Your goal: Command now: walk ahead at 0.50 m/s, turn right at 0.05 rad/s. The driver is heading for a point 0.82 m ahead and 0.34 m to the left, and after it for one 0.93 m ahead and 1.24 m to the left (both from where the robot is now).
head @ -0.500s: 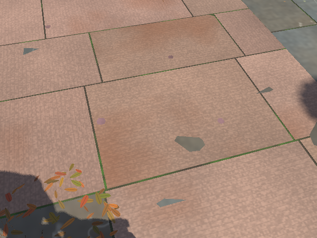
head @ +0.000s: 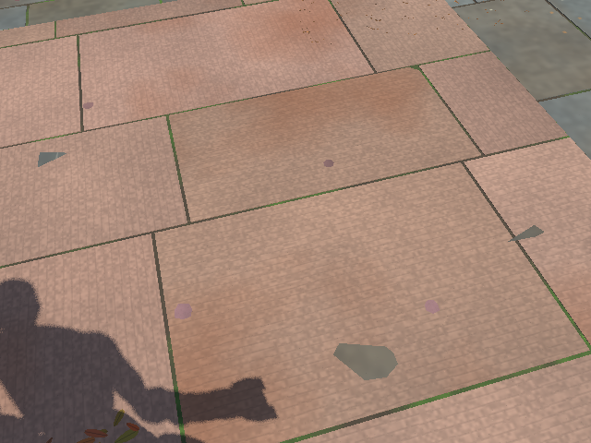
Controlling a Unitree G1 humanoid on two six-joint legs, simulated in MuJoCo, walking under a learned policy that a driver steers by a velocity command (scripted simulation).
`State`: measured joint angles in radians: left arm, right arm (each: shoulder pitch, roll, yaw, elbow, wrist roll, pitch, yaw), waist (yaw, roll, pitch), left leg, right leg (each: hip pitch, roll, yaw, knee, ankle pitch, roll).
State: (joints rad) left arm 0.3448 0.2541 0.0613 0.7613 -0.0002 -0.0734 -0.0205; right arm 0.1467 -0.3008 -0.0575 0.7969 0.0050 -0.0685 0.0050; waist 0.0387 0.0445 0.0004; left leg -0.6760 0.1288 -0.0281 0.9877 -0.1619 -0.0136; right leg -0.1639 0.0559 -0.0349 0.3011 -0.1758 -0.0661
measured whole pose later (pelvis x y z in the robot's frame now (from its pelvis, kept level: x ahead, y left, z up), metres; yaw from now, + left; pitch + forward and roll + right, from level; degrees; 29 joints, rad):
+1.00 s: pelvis +0.55 +0.09 +0.00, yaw +27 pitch +1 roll -2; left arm 0.27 0.26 0.07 0.78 0.01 -0.10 -0.01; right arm 0.24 -0.33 -0.08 0.68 0.03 -0.01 0.00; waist 0.03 0.06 0.02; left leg -0.62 0.07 -0.06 1.11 -0.29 0.00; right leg -0.17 0.03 -0.08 0.34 -0.20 -0.03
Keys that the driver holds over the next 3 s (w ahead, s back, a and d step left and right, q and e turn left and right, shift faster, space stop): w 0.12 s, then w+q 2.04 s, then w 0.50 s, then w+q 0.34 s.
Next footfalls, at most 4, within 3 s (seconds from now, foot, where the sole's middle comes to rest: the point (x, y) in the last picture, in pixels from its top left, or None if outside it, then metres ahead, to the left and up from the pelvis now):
0.26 left None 0.32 0.15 -0.78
0.78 right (330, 387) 0.62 0.00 -0.78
1.28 left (183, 338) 0.74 0.37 -0.78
1.76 right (185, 234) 1.08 0.42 -0.78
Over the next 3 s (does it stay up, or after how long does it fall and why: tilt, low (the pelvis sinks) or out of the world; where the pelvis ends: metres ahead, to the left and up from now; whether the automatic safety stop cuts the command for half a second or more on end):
stays up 1.16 0.99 -0.01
